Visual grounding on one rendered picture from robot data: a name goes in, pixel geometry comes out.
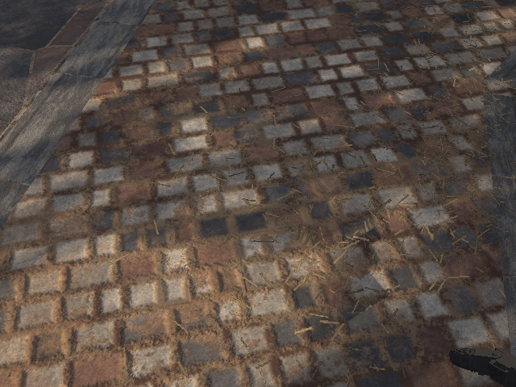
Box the right robot hand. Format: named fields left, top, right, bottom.
left=449, top=347, right=516, bottom=387

